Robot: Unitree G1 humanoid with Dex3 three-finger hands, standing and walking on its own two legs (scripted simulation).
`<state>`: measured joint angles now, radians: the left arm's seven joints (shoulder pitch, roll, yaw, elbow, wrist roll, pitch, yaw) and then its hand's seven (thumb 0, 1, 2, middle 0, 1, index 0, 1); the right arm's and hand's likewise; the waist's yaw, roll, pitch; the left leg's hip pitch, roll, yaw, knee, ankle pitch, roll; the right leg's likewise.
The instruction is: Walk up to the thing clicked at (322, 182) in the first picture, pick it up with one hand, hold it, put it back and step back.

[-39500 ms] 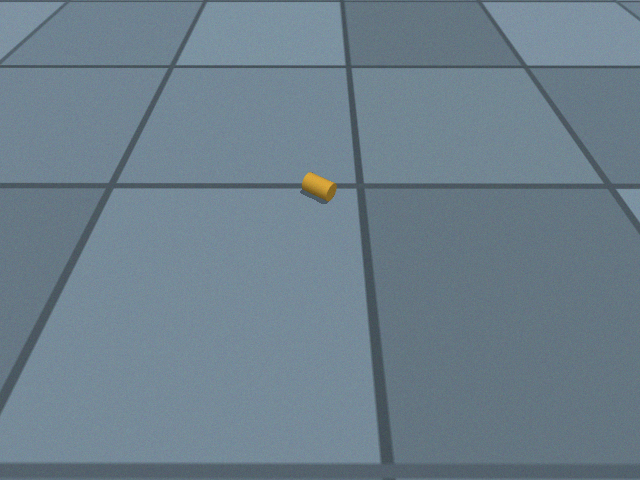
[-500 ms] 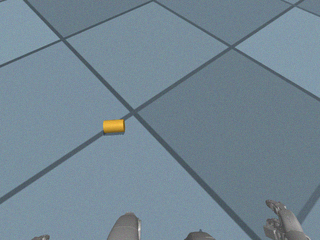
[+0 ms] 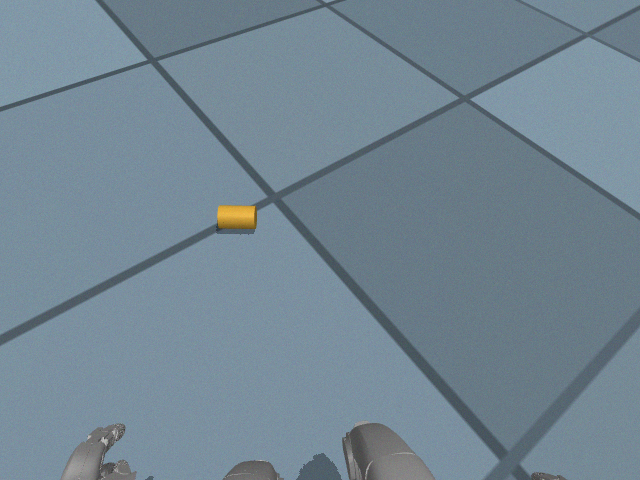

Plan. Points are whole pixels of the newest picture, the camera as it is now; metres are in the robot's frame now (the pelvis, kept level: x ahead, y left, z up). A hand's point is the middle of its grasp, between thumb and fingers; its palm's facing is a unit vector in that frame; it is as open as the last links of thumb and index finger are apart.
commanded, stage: step back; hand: left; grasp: from above
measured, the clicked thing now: (237, 217) +1.02 +0.27 -0.72
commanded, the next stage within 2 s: stand in 1.16 s
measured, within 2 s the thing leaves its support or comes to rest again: neither
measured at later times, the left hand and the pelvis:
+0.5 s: hand out of the picture -0.04 +0.28 -0.14, palm faces +0.00 -0.91 -0.41, open 7.4 cm; pelvis -0.09 +0.00 +0.00, yaw -1 degrees
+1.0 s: hand out of the picture +0.07 +0.23 -0.13, palm faces +0.01 -0.93 -0.36, open 7.3 cm; pelvis -0.05 -0.02 +0.00, yaw +1 degrees
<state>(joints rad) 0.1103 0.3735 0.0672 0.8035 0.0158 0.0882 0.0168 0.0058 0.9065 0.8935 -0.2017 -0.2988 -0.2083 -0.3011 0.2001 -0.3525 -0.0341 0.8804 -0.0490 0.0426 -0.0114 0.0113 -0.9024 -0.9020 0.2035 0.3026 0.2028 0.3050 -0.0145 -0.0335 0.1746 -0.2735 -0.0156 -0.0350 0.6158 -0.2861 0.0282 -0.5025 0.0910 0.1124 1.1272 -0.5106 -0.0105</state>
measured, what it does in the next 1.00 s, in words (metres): steps on the spot: right foot, then left foot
